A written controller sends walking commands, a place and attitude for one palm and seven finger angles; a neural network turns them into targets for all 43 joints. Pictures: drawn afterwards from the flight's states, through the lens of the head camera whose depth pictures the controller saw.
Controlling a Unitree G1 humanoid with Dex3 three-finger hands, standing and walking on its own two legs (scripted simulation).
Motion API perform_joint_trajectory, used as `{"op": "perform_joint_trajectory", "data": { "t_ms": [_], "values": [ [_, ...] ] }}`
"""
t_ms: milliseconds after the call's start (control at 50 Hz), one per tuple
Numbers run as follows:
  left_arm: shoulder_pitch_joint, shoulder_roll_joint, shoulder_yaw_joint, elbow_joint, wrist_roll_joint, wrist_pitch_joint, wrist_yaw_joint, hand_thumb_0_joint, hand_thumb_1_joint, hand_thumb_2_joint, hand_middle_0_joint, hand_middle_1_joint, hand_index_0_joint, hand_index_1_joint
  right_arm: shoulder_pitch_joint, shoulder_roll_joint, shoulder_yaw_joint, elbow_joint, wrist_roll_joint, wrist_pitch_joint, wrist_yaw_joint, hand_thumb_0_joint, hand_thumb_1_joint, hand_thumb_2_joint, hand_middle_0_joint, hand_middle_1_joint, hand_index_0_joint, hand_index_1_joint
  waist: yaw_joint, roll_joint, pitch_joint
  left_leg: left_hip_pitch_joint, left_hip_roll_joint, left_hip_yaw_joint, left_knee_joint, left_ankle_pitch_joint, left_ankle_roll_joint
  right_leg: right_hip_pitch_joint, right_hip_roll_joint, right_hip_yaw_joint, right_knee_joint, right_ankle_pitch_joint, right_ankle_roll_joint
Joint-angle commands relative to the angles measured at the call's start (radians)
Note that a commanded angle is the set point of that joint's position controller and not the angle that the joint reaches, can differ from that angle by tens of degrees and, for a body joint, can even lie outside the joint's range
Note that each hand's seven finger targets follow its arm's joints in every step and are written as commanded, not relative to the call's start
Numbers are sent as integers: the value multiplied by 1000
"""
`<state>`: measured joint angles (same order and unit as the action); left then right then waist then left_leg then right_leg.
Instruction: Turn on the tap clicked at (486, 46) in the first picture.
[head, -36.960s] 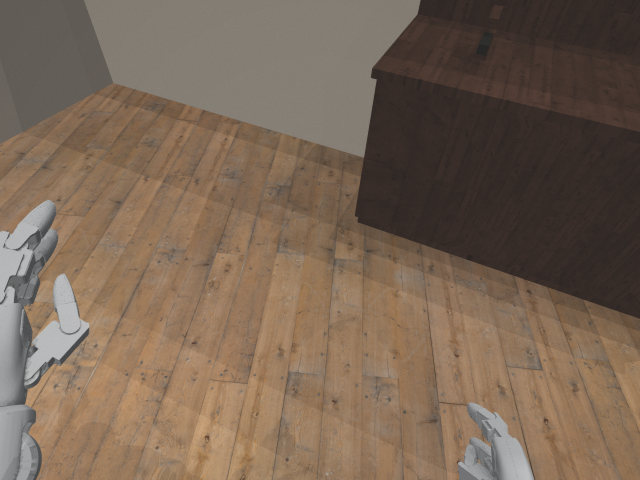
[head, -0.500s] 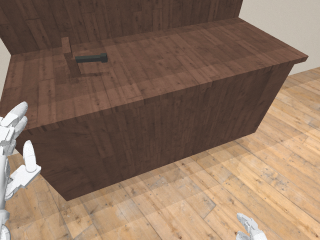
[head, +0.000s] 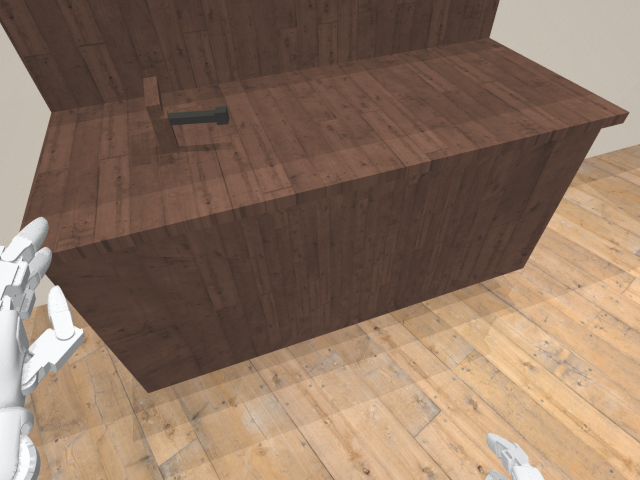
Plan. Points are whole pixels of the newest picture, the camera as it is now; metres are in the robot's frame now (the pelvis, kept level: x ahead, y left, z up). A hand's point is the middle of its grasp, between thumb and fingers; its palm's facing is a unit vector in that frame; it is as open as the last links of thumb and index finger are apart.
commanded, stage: stop stepping back and stand still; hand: left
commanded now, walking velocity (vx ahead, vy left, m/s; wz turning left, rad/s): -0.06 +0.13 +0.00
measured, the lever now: (221, 115) +0.81 +0.27 +0.06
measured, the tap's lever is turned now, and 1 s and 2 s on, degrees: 76 76 76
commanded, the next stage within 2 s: stand and check the lever's angle in 0.10 s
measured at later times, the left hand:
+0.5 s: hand (87, 305) +0.25 +0.26 +0.15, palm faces +0.36 -0.86 -0.36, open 7.5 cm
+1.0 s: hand (109, 240) +0.33 +0.26 +0.16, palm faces +0.38 -0.86 -0.34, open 7.5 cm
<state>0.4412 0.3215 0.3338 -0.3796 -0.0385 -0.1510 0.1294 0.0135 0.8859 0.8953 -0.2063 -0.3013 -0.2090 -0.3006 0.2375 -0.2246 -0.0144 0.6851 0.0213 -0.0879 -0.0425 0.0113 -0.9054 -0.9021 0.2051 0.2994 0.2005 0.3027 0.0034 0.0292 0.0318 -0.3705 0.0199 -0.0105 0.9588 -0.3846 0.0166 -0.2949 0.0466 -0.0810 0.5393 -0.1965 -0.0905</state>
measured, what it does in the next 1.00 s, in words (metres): walks ahead: left foot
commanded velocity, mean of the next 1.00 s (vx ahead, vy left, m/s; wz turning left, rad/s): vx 0.15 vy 0.00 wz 0.01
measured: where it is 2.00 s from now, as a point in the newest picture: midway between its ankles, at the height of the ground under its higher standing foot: (333, 477)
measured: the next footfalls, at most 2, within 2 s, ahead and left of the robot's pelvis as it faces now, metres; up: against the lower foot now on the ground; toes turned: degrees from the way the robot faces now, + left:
left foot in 0.16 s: +0.08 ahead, +0.14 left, +0.00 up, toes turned +1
left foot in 1.08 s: +0.20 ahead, +0.16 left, +0.00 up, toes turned +4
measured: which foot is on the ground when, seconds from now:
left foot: up 0.00-0.14, down 0.16-0.88, up 0.90-1.00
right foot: down 0.00-1.00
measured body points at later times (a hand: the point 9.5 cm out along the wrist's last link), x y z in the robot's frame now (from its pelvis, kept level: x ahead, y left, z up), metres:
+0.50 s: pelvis +0.03 +0.02 +0.01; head +0.05 +0.02 +0.46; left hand +0.22 +0.30 +0.17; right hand +0.21 -0.21 -0.07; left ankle +0.04 +0.14 -0.73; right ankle +0.07 -0.06 -0.73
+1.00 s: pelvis +0.11 +0.03 +0.00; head +0.13 +0.04 +0.45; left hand +0.30 +0.31 +0.18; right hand +0.26 -0.20 -0.09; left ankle +0.10 +0.14 -0.70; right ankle +0.06 -0.06 -0.73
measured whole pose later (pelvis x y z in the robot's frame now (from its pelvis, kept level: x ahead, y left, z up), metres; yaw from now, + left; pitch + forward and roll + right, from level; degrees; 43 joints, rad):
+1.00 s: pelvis +0.11 +0.03 +0.00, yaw +0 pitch +0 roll +0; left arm 0.46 0.35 0.32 -0.54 -0.05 -0.15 0.15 0.02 0.88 0.90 -0.21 -0.30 -0.21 -0.30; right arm 0.20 -0.19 0.01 0.63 0.02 -0.06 -0.04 0.01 -0.90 -0.90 0.21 0.30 0.20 0.30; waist 0.00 -0.03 0.05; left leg -0.38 0.04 0.06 0.87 -0.45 0.02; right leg -0.17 0.04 -0.05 0.53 -0.35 -0.06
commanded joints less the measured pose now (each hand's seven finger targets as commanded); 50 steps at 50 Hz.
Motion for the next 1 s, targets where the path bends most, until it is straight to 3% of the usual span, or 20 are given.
{"op": "perform_joint_trajectory", "data": {
  "t_ms": [0,60,80,100,140,160,180,240,340,380,440,500,600,680,760,800,840,860,920,980],
  "values": [
    [-97,219,97,-328,2,-95,12,0,900,900,-200,-300,-200,-300,-108,-95,-35,-197,-8,-71,-3,0,-900,-900,200,300,200,300,-22,-64,-95,-1,20,3,-98,52,1,56,-302,352,-359,-163,9],
    [-68,237,111,-382,5,-93,36,0,900,900,-200,-300,-200,-300,-120,-86,-26,-221,-15,-80,-17,0,-900,-900,200,300,200,300,-2,-127,-114,168,-2,43,-361,40,19,21,-284,292,-349,-252,-5],
    [-58,236,114,-392,3,-89,44,0,900,900,-200,-300,-200,-300,-110,-90,-29,-222,-19,-80,-19,0,-900,-900,200,300,200,300,-7,-87,-112,228,-10,45,-443,66,23,0,-274,288,-337,-283,4],
    [-43,231,117,-386,-1,-88,49,0,900,900,-200,-300,-200,-300,-106,-93,-28,-224,-23,-79,-22,0,-900,-900,200,300,200,300,-8,-24,-102,253,0,21,-513,64,30,-10,-241,273,-302,-296,21],
    [-39,214,117,-382,-5,-89,54,0,900,900,-200,-300,-200,-300,-121,-117,-28,-238,-22,-79,-23,0,-900,-900,200,300,200,300,5,162,-73,192,139,-190,-685,-43,79,-1,-108,191,-124,-199,67],
    [-46,210,121,-353,2,-88,58,0,900,900,-200,-300,-200,-300,-123,-118,-24,-238,-14,-78,-21,0,-900,-900,200,300,200,300,8,180,-64,123,190,-247,-735,-93,94,45,-64,130,-58,-114,92],
    [-34,204,127,-306,4,-81,57,0,900,900,-200,-300,-200,-300,-127,-118,-27,-237,-5,-74,-20,0,-900,-900,200,300,200,300,19,144,-77,43,186,-215,-720,-104,88,138,-45,111,-44,-83,118],
    [11,165,104,-216,9,-65,37,0,900,900,-200,-300,-200,-300,-123,-96,-24,-227,0,-77,-21,0,-900,-900,200,300,200,300,-3,64,-9,20,101,-117,-679,-86,46,111,-58,129,-134,-64,94],
    [-25,162,71,-240,0,-54,27,0,900,900,-200,-300,-200,-300,-127,-102,-35,-221,-2,-81,-7,0,-900,-900,200,300,200,300,-11,-127,-112,130,33,-20,-457,198,13,148,-176,277,-260,93,74],
    [-53,179,74,-300,-1,-52,31,0,900,900,-200,-300,-200,-300,-128,-105,-34,-228,-5,-82,-6,0,-900,-900,200,300,200,300,-7,-112,-146,151,27,-20,-474,213,12,181,-188,269,-250,132,61],
    [-51,217,107,-381,-3,-60,44,0,900,900,-200,-300,-200,-300,-148,-103,-26,-232,-16,-83,-16,0,-900,-900,200,300,200,300,3,35,-162,205,57,-39,-544,305,16,182,-147,210,-187,183,59],
    [-30,218,116,-378,-8,-59,52,0,900,900,-200,-300,-200,-300,-160,-100,-19,-238,-17,-74,-19,0,-900,-900,200,300,200,300,10,55,-150,201,70,-57,-570,347,16,184,-111,175,-171,198,69],
    [-31,181,101,-311,-13,-42,53,0,900,900,-200,-300,-200,-300,-159,-98,-21,-233,-11,-53,-26,0,-900,-900,200,300,200,300,-1,62,-118,169,110,-97,-621,16,52,112,-66,135,-109,-73,55],
    [-74,149,64,-276,2,-29,48,0,900,900,-200,-300,-200,-300,-154,-98,-13,-228,-3,-50,-30,0,-900,-900,200,300,200,300,-15,134,-43,153,179,-195,-677,-120,96,-2,-25,49,18,-128,65],
    [-110,165,61,-279,12,-23,51,0,900,900,-200,-300,-200,-300,-144,-98,-10,-217,-7,-60,-29,0,-900,-900,200,300,200,300,-12,107,-38,191,188,-190,-582,129,107,-16,-32,33,-17,-116,59],
    [-109,185,78,-303,8,-26,52,0,900,900,-200,-300,-200,-300,-159,-102,-17,-223,-7,-54,-25,0,-900,-900,200,300,200,300,2,18,-79,74,120,-74,-406,197,75,153,-78,142,-83,24,11],
    [-96,220,98,-329,-7,-30,49,0,900,900,-200,-300,-200,-300,-150,-87,-28,-225,4,-50,-15,0,-900,-900,200,300,200,300,-5,-231,-121,-171,-6,76,-68,89,8,372,-306,495,-170,211,-122],
    [-104,227,109,-347,-15,-43,45,0,900,900,-200,-300,-200,-300,-146,-87,-38,-234,11,-50,-10,0,-900,-900,200,300,200,300,7,-220,-119,-278,-13,51,59,-136,-4,439,-382,560,-199,346,-179],
    [-63,253,152,-407,-8,-68,48,0,900,900,-200,-300,-200,-300,-154,-72,-23,-233,-1,-38,-5,0,-900,-900,200,300,200,300,3,-17,-120,-235,59,9,-27,-141,7,392,-381,434,-130,489,-172],
    [-31,216,143,-395,-21,-73,49,0,900,900,-200,-300,-200,-300,-147,-47,-4,-226,-14,-24,-7,0,-900,-900,200,300,200,300,-21,-59,-122,81,24,128,-299,131,2,168,-243,192,-93,273,-92]
  ]
}}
